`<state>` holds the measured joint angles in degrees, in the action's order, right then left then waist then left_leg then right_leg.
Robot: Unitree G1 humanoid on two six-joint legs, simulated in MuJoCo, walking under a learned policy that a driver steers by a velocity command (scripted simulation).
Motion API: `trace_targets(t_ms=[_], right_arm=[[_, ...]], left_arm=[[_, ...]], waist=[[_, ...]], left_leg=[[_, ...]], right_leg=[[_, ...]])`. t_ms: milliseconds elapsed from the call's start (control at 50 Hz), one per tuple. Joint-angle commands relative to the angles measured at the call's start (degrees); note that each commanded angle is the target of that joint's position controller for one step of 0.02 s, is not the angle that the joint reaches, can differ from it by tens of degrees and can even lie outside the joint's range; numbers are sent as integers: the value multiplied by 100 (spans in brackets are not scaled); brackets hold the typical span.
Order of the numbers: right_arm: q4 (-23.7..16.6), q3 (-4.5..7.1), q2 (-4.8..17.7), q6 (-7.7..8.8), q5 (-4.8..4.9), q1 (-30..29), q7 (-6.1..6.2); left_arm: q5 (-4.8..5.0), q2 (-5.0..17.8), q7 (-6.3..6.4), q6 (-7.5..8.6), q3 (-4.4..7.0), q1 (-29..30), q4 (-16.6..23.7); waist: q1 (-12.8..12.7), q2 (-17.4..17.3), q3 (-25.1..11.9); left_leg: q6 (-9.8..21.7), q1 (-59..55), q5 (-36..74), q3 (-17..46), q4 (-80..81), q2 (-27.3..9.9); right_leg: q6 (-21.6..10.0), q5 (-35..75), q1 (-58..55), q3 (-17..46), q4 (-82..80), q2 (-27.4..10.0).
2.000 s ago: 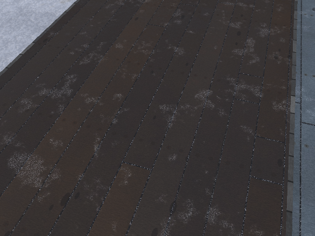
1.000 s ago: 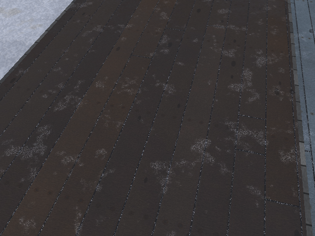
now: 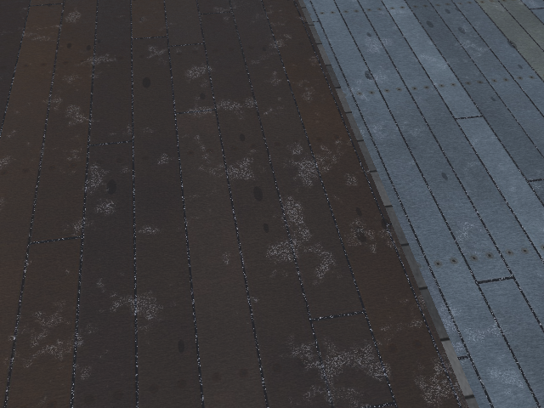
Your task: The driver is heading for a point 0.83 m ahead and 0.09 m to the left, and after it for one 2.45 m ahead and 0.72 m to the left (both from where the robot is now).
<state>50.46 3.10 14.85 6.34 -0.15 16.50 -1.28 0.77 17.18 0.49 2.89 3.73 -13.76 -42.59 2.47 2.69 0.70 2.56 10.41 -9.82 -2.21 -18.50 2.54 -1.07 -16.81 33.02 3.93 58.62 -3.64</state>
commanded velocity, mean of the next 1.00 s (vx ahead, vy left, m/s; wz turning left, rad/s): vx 0.50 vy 0.00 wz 0.18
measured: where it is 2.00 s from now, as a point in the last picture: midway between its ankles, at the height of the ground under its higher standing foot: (236, 292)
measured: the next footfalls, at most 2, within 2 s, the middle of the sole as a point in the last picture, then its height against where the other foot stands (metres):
right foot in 0.28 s outside the picture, level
left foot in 0.82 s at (228, 365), level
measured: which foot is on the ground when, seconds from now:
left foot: down 0.00-0.30, up 0.32-0.80, down 0.82-1.00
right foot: up 0.00-0.26, down 0.28-0.84, up 0.86-1.00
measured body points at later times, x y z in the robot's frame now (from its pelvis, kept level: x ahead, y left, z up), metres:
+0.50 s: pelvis +0.27 -0.07 +0.00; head +0.28 -0.08 +0.45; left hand +0.35 +0.21 -0.11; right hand +0.37 -0.35 -0.13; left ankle +0.31 +0.10 -0.66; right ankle +0.27 -0.15 -0.75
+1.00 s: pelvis +0.54 +0.01 -0.01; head +0.58 +0.03 +0.44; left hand +0.60 +0.31 -0.12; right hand +0.72 -0.22 -0.12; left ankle +0.56 +0.09 -0.75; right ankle +0.55 -0.16 -0.66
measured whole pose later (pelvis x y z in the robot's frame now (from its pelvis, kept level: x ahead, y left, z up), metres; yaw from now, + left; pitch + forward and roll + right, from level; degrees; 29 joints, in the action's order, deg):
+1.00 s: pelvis +0.54 +0.01 -0.01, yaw +16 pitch +2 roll +0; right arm 42.4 4.0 16.3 3.0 0.5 14.0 -1.7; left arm -0.1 16.5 0.2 6.4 2.9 -11.1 -43.4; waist 0.8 0.9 2.6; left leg 6.0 17.4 -9.3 0.9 -25.1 6.3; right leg 0.5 -20.6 28.6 2.8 65.6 -4.3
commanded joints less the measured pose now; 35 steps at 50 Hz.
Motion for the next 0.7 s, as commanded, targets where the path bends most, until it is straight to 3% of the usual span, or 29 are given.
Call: trace_targets(t_ms=[20,100,180,220,240,260,280,300,320,340,360,380,400,460,520,600,700], right_arm=[[-281,190,914,72,61,-192,39],[-122,185,1032,-25,124,137,66],[92,181,1119,-140,171,533,66],[141,204,1209,-208,186,522,90],[135,212,1264,-239,195,425,106],[125,183,1201,-260,193,403,120],[9,95,1018,-243,103,344,135],[-176,-114,398,-128,12,854,99],[-82,-80,590,-1,65,820,62],[-228,58,1030,51,232,363,27],[-301,55,1006,55,252,26,33],[-308,64,927,23,167,-114,54],[-248,87,852,-58,129,4,69],[-174,51,553,-283,147,166,93],[-335,81,536,-318,137,-290,106],[-541,42,419,-262,112,-909,-6],[-993,-31,324,-256,116,-1687,-169]], left_arm=[[-50,111,-38,100,-25,229,499],[-6,27,-127,169,-97,952,686],[55,136,-220,192,-86,1508,933],[48,262,-259,209,-43,1449,972],[23,375,-256,217,20,1105,890],[-11,587,-225,207,147,381,655],[-47,913,-161,183,285,-608,421],[-128,1539,-115,127,421,-1213,336],[-62,1163,-131,105,315,-1344,293],[-48,881,-149,124,196,-917,327],[-42,706,-161,133,137,-508,384],[-66,539,-192,148,87,-184,396],[-101,392,-207,187,51,43,410],[-129,436,-214,339,100,152,256],[-190,515,-134,388,143,-89,33],[-153,627,-48,376,158,-171,-116],[-61,741,12,221,212,-629,-431]], waist=[[-101,-644,-21],[146,-668,105],[243,-746,251],[76,-810,200],[-182,-823,4],[-544,-730,-447],[-966,-487,-1146],[-882,885,-1973],[-925,1057,-2323],[-845,685,-1373],[-688,401,-817],[-515,166,-416],[-302,256,-268],[-83,245,-124],[-192,72,75],[-393,5,236],[-700,-111,488]], left_leg=[[1053,-474,1172,1275,1063,-1581],[858,-432,1356,691,1049,-1353],[771,-914,1405,748,837,-1641],[668,-1168,1886,750,549,-1767],[577,-1166,2660,619,126,-1700],[446,-978,3378,384,-722,-1461],[239,-101,2762,163,-2061,-1195],[-176,2224,171,-137,-4367,-327],[-142,2985,-2308,666,-5243,-172],[-60,3472,-2014,733,-5568,-516],[-30,3411,-1482,583,-5359,-774],[-71,3204,-1106,521,-5012,-931],[-103,2834,-815,586,-4748,-1091],[-240,2519,-254,630,-4510,-1120],[-310,2975,565,899,-3807,-1018],[-256,2813,1661,635,-2523,-841],[-50,3176,1332,330,-1744,-758]], right_leg=[[75,694,634,7,-813,-315],[82,1689,189,-302,-2069,-139],[-52,1526,98,-376,-2614,8],[-212,1191,-196,-425,-2848,104],[-322,1172,-783,-551,-3038,246],[-477,1264,-1864,-673,-3192,397],[-746,1410,-3450,-143,-2982,-119],[-1607,776,-5613,2340,-3203,-1643],[-1839,194,-5673,3747,-3974,-1974],[-1565,-15,-4932,2992,-4095,-1757],[-1394,253,-4104,2221,-4227,-1481],[-1306,641,-3359,1701,-4445,-1230],[-1204,920,-2851,1273,-4661,-1054],[-1233,1469,-2251,546,-5100,-957],[-1162,1822,-2408,8,-5225,-957],[-916,1926,-2576,-692,-5331,-855],[-818,2322,-3632,-1030,-5040,-1170]])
